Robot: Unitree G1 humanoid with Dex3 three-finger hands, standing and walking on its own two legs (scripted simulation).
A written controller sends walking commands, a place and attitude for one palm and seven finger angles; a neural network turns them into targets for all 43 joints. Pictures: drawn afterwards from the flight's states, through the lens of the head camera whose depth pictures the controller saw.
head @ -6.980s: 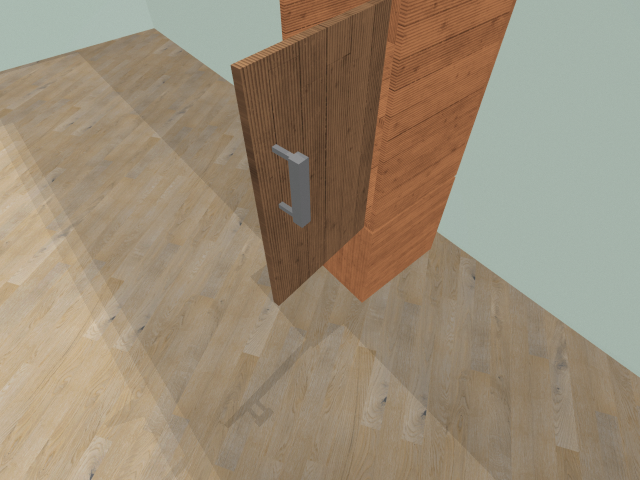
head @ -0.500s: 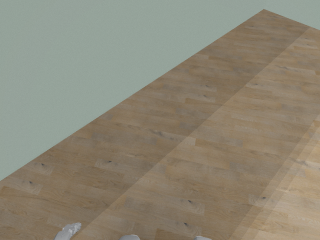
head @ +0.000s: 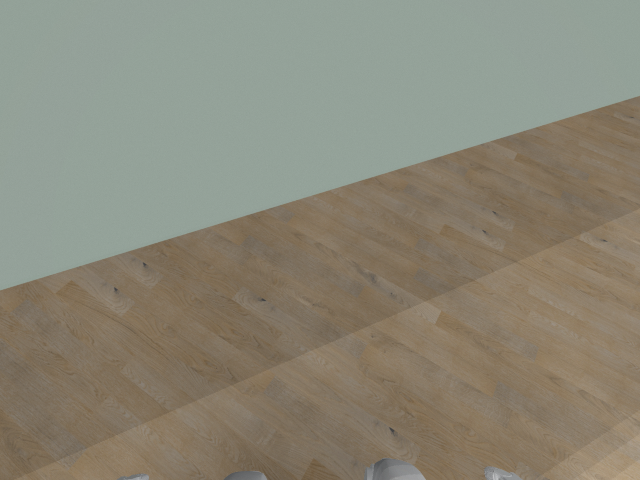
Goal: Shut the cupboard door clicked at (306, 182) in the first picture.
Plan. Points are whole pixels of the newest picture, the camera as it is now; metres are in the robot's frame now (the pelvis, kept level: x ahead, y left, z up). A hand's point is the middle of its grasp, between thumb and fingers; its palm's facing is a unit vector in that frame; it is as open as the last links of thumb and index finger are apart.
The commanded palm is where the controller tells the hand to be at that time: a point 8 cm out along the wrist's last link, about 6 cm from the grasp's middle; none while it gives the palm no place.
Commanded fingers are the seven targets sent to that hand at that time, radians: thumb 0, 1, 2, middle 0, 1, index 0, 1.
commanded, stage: walk to a spot facing it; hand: left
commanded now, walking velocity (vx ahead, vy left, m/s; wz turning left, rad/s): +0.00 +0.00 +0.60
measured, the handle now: out of the picture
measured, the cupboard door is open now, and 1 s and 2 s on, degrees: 99 99 99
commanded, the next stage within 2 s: none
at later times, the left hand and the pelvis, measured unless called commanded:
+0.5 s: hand out of the picture +0.01 +0.17 -0.17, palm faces +0.33 -0.92 -0.21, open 7.4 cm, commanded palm none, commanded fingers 0.00 0.90 0.90 -0.20 -0.30 -0.20 -0.30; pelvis +0.02 -0.03 +0.00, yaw +19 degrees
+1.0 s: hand out of the picture +0.00 +0.14 -0.14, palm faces +0.57 -0.77 -0.28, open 7.4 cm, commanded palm none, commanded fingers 0.00 0.90 0.90 -0.20 -0.30 -0.20 -0.30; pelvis +0.04 -0.08 +0.01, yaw +37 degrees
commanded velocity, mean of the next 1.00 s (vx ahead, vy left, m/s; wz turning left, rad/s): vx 0.00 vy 0.00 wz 0.60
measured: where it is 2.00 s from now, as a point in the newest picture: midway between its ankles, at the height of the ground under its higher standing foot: outside the picture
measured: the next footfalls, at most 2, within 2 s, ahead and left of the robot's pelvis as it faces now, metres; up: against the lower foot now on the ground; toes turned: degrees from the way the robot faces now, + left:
right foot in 0.20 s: +0.06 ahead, -0.16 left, +0.00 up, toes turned +4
left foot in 0.50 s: +0.03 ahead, +0.09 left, +0.00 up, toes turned +25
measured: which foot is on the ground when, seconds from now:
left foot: down 0.00-0.18, up 0.20-0.48, down 0.50-0.84, up 0.86-1.00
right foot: up 0.00-0.18, down 0.20-0.50, up 0.52-0.82, down 0.84-1.00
